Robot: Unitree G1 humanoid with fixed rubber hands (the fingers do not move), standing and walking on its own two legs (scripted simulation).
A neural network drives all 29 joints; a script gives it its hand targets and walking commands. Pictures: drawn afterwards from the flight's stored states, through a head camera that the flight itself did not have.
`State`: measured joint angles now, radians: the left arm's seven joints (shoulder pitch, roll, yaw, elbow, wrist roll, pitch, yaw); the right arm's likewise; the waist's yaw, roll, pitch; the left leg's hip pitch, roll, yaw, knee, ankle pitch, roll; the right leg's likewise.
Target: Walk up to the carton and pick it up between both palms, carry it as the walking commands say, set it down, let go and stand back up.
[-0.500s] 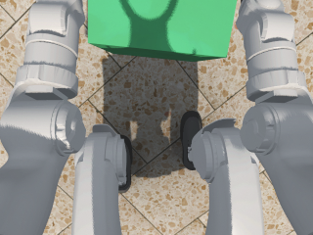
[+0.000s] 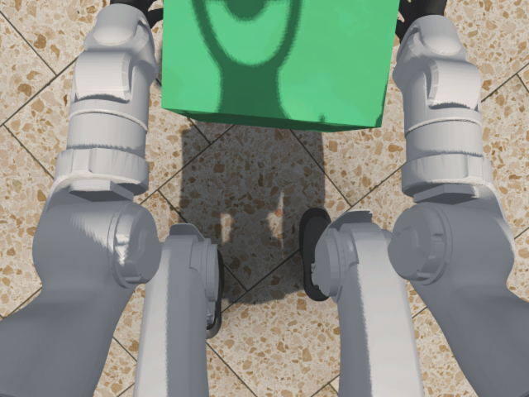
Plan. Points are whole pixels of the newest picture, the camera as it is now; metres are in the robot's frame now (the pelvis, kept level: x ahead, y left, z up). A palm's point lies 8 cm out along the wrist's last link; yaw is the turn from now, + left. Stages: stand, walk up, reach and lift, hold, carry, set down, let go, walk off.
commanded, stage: reach and lift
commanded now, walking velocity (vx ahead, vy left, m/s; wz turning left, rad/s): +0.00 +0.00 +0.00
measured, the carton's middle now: (277, 12) +0.58 -0.05 -0.18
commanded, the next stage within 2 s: none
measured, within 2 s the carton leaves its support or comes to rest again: neither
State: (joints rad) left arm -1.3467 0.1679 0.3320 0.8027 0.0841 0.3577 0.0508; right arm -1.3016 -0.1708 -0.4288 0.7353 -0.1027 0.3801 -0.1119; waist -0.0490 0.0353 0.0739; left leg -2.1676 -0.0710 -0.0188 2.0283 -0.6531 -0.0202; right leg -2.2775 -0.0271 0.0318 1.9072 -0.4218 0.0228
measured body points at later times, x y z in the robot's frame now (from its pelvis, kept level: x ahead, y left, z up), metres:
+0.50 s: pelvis +0.00 +0.00 +0.05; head +0.31 -0.02 +0.37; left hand +0.55 +0.11 -0.04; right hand +0.52 -0.21 -0.04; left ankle +0.08 +0.12 -0.39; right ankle +0.14 -0.13 -0.39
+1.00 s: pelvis +0.00 +0.00 +0.10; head +0.27 -0.02 +0.46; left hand +0.53 +0.12 +0.04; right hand +0.50 -0.20 +0.03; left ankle +0.08 +0.12 -0.39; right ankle +0.14 -0.13 -0.39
